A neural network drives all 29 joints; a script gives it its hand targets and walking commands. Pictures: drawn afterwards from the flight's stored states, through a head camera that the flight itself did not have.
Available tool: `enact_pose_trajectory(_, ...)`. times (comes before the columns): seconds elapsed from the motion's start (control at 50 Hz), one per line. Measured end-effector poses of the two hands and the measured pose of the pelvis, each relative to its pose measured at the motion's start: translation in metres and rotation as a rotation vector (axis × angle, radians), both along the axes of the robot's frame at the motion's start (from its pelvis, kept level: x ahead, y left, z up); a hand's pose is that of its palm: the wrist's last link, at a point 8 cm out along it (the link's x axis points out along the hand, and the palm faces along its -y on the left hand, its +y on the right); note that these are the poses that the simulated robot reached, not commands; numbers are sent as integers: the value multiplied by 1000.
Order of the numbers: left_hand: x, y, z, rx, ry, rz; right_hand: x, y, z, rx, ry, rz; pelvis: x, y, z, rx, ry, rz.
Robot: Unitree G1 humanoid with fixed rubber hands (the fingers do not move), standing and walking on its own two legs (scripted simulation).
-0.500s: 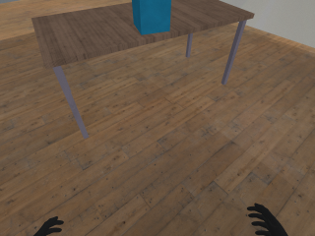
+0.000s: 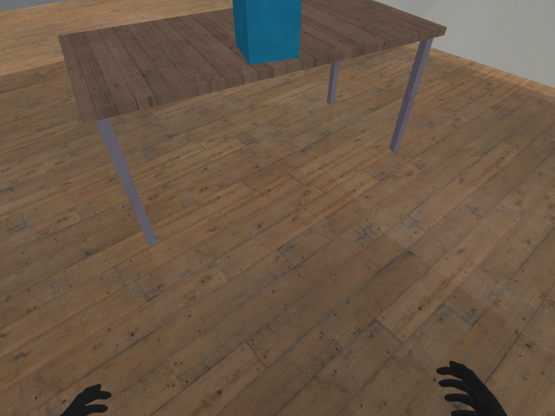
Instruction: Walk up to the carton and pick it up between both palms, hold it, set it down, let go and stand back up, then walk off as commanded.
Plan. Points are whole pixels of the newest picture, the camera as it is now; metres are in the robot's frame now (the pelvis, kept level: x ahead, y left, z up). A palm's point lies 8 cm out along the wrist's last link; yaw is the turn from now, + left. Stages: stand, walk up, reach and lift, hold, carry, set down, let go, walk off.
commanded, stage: stand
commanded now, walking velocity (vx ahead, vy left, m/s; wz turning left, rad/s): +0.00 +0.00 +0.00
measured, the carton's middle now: (265, 17) +1.45 +0.03 +0.07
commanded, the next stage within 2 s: none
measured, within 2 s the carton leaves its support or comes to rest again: neither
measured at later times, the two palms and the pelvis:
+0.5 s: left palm out of the picture +0.13 +0.31 -0.06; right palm out of the picture +0.15 -0.28 -0.06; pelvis +0.00 +0.00 +0.00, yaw +0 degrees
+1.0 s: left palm out of the picture +0.13 +0.31 -0.07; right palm out of the picture +0.15 -0.28 -0.06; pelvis +0.00 +0.00 +0.00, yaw +0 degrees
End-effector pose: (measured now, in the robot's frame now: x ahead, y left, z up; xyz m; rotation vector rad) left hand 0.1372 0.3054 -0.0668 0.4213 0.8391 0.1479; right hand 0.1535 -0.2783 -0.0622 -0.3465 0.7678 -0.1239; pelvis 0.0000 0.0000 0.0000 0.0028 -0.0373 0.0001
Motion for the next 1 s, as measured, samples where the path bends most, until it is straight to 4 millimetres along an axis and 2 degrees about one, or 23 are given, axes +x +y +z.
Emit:
enact_pose_trajectory(0.72,-9,0,2,3,20,6,-9,-2,-3,5,27,-8,-5,-1,3,1,7,0)
enact_pose_trajectory(1.0,-7,0,1,-2,29,11,-7,-2,-2,4,31,-6,-2,-1,4,1,13,0)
